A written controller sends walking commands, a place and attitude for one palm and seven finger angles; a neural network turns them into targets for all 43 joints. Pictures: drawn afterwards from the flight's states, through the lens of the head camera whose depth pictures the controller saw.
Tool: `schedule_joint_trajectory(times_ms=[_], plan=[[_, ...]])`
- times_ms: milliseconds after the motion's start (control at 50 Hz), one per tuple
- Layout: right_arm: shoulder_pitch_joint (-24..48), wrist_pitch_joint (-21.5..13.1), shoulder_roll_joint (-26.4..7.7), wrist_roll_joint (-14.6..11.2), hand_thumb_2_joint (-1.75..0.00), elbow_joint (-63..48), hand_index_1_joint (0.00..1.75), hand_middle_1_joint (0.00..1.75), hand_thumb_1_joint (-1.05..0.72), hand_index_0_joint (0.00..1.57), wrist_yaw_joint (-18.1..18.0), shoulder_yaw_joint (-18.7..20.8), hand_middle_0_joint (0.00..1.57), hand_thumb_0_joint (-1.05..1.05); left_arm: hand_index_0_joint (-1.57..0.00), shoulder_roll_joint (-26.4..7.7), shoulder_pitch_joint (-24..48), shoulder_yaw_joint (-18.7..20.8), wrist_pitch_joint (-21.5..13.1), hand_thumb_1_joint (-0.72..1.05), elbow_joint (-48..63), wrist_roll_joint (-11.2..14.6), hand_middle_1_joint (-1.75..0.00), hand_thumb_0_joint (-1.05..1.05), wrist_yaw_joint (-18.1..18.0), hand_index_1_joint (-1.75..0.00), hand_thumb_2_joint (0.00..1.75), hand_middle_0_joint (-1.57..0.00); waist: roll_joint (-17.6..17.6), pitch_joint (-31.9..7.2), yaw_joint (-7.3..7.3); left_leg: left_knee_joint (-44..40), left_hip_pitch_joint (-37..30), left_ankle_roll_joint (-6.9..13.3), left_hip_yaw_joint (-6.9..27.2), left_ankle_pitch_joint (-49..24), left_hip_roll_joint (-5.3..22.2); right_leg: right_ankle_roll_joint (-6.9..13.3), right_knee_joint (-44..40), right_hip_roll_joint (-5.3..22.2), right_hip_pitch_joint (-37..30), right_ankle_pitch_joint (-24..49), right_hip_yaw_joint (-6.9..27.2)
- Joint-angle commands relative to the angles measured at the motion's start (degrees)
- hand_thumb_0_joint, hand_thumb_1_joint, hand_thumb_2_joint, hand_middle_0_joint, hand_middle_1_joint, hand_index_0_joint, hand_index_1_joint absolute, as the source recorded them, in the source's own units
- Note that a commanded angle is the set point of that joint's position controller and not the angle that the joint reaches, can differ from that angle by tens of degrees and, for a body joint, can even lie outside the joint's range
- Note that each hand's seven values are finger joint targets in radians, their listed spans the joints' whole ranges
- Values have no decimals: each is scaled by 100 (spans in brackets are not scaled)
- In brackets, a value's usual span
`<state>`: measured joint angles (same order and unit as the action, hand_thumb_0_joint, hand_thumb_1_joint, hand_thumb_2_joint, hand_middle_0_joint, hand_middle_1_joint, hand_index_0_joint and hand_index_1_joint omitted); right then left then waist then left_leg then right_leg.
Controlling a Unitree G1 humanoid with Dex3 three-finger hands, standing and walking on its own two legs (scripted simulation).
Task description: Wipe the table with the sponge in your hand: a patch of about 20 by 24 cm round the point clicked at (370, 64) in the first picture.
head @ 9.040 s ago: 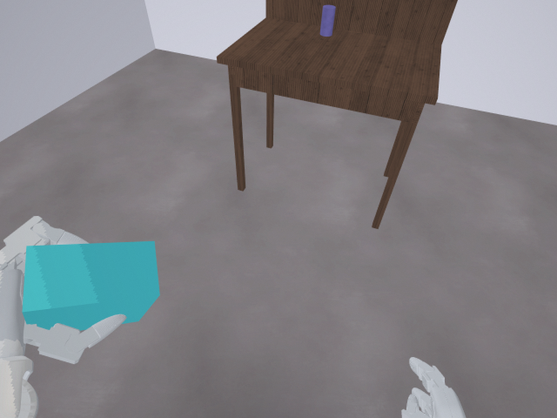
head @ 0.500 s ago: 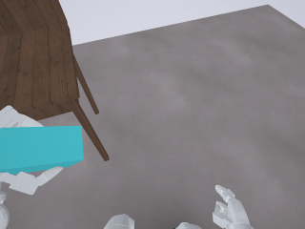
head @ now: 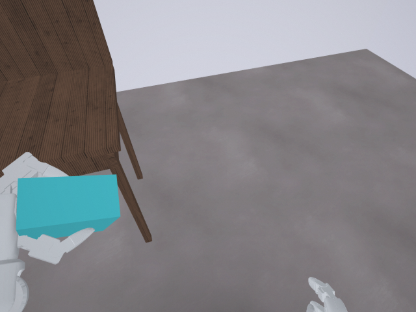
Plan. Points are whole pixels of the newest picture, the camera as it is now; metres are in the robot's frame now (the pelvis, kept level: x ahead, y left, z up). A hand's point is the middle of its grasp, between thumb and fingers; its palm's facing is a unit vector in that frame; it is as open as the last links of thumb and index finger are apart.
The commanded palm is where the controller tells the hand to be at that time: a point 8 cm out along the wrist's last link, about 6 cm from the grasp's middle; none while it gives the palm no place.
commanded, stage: take the last steps up to it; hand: left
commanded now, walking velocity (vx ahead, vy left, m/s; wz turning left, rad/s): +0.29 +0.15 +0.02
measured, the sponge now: (82, 208) +0.23 +0.20 +0.16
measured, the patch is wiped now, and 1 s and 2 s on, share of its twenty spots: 0.00 0.00 0.00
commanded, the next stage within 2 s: come to a stop and stand still in 0.86 s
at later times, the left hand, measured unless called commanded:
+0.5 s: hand (49, 162) +0.29 +0.27 +0.19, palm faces +0.35 -0.81 -0.48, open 10.2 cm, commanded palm +0.24 +0.32 +0.19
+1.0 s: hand (42, 127) +0.38 +0.32 +0.18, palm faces +0.35 -0.81 -0.46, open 10.2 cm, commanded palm +0.32 +0.37 +0.19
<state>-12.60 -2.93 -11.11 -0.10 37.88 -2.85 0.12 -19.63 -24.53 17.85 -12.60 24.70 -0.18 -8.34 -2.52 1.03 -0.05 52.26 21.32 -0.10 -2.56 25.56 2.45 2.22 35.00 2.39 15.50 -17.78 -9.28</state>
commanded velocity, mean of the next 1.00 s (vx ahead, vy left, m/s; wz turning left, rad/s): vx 0.19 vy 0.12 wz -0.02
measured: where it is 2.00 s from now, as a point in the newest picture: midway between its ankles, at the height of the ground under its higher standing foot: outside the picture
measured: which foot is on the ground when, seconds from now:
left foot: up 0.00-0.24, down 0.26-0.56, up 0.58-0.92, down 0.94-1.00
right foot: down 0.00-0.28, up 0.30-0.52, down 0.54-0.96, up 0.98-1.00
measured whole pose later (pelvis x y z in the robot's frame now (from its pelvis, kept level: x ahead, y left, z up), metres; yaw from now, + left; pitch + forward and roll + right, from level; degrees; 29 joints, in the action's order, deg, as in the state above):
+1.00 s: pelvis +0.15 +0.10 +0.00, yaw -2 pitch +0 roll +2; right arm -9.7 -2.8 -13.2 -0.2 33.1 -3.7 3.7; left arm -24.0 -26.8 22.1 -15.1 32.2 0.4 -9.5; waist 3.0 5.3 -0.3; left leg 33.3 19.4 1.1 -10.2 11.5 2.9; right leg -1.3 48.8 7.0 18.4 -29.6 -4.2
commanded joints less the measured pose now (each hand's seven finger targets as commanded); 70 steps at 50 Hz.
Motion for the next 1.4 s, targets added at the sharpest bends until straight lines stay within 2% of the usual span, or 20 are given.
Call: schedule_joint_trajectory(times_ms=[0,60,200,260,300,380,480,500,540,560,620,680,860,900,920,960,1060,1220,1300,1380], plan=[[634,-137,-592,4,-90,-876,30,30,-90,20,24,218,20,0,-120,-1235,102,1004,-474,10,1225,135,-160,0,-77,-160,130,-120,816,46,-1,1323,1654,-128,373,-491,419,829,-2191,2100,-625,329,2229],[682,-90,-517,23,-90,-1003,30,30,-90,20,10,202,20,0,-120,-1224,-74,1039,-543,10,1439,106,-160,0,-96,-160,130,-120,996,-266,-30,-234,748,-70,-18,-651,455,592,-1903,1779,-451,1083,1295],[490,-292,-548,35,-90,-1161,30,30,-90,20,-123,311,20,0,-120,-1099,384,892,-416,10,1862,95,-160,0,-252,-160,130,-120,729,-636,-32,-2679,-1118,16,-921,-1159,-36,232,-956,1197,-445,524,1059],[366,-377,-808,-63,-90,-1289,30,30,-90,20,-116,444,20,0,-120,-998,551,738,-489,10,2099,82,-160,0,-247,-160,130,-120,-1452,-868,73,-3369,-2644,1027,1718,-2802,1896,-347,2408,22,1653,-1804,241],[431,-441,-671,-42,-90,-1102,30,30,-90,20,-85,410,20,0,-120,-1236,324,940,-488,10,1793,71,-160,0,-200,-160,130,-120,-1347,-710,81,-3451,-2072,1508,1904,-2097,2053,-325,3312,355,2085,-1624,700],[501,-557,-634,-100,-90,-1029,30,30,-90,20,-3,360,20,0,-120,-1012,-150,838,-475,10,2117,142,-160,0,-136,-160,130,-120,-1089,-581,-11,-3378,-1394,1116,518,-2301,1445,-399,2049,351,1403,-855,288],[492,-500,-638,-55,-90,-994,30,30,-90,20,-93,262,20,0,-120,-1146,-316,1028,-305,10,1510,171,-160,0,-158,-160,130,-120,-652,-635,-57,-2658,-600,619,6,-1560,1198,-349,-390,33,-448,-89,-142],[501,-443,-619,-67,-90,-995,30,30,-90,20,-105,276,20,0,-120,-1141,-205,1036,-288,10,1409,149,-160,0,-153,-160,130,-120,-167,-705,-68,-1923,-241,469,-221,-1243,969,-212,-974,292,-935,267,253],[683,-372,-502,-48,-90,-1170,30,30,-90,20,-34,216,20,0,-120,-1399,-109,1290,-233,10,1022,183,-160,0,-168,-160,130,-120,1904,-609,-123,723,1776,1,-408,598,-104,805,-1868,2418,-1725,1032,3807],[631,-336,-630,-65,-90,-1040,30,30,-90,20,35,315,20,0,-120,-1369,114,1219,-290,10,1126,276,-160,0,-129,-160,130,-120,1857,-505,-77,1553,1836,-102,226,336,80,792,-2008,2539,-1505,875,3866],[732,-214,-489,-25,-90,-903,30,30,-90,20,48,161,20,0,-120,-1293,-221,1256,-474,10,1234,191,-160,0,-87,-160,130,-120,793,-467,-43,1935,1961,-232,341,-435,287,617,-1509,1999,-1443,2799,2068],[714,-155,-538,9,-90,-948,30,30,-90,20,55,191,20,0,-120,-1182,-309,1103,-543,10,1287,120,-160,0,-106,-160,130,-120,988,-579,7,801,1438,-214,0,-755,306,466,-1368,1737,-1230,3552,1146],[498,-226,-532,30,-90,-1218,30,30,-90,20,-18,363,20,0,-120,-1294,-219,1184,-465,10,1996,99,-160,0,-288,-160,130,-120,984,-903,-35,-2394,-619,-94,-850,-1436,-107,251,-748,1487,-985,2609,887],[381,-243,-689,-6,-90,-1247,30,30,-90,20,-80,458,20,0,-120,-1240,16,1134,-530,10,2112,112,-160,0,-278,-160,130,-120,-82,-1038,83,-2913,-1669,106,-456,-1911,295,-47,483,1005,-250,1788,591],[398,-255,-832,-44,-90,-1294,30,30,-90,20,-60,517,20,0,-120,-1197,18,1135,-562,10,2143,131,-160,0,-268,-160,130,-120,-1318,-1150,31,-2907,-2340,610,827,-3354,1355,-340,1548,356,832,-419,197],[341,-306,-729,-2,-90,-1203,30,30,-90,20,-68,413,20,0,-120,-1317,-245,1164,-581,10,1424,112,-160,0,-204,-160,130,-120,-1234,-954,-3,-3445,-1700,1263,2076,-3129,2237,-340,3133,129,1434,-2002,604],[495,-389,-633,19,-90,-1242,30,30,-90,20,70,252,20,0,-120,-1097,-113,869,-421,10,2520,209,-160,0,-89,-160,130,-120,-1149,-816,15,-3217,-1340,694,464,-3946,1518,-443,1822,106,895,-706,456],[368,-448,-615,-8,-90,-1240,30,30,-90,20,29,109,20,0,-120,-1068,-38,936,-55,10,1825,258,-160,0,-123,-160,130,-120,-940,-704,38,-2986,-915,338,113,-2737,1477,-435,-717,-160,-510,185,261],[362,-376,-418,-76,-90,-1282,30,30,-90,20,16,65,20,0,-120,-1101,68,873,60,10,1450,331,-160,0,-75,-160,130,-120,1276,-838,69,-1388,-351,-217,-377,-673,154,235,-1477,1219,-697,2716,1977],[692,-278,-312,-58,-90,-1222,30,30,-90,20,-22,-67,20,0,-120,-1180,-145,989,47,10,1596,261,-160,0,-155,-160,130,-120,1005,-833,-30,-443,254,-174,93,139,-5,569,-1323,1514,-1133,3558,1762]])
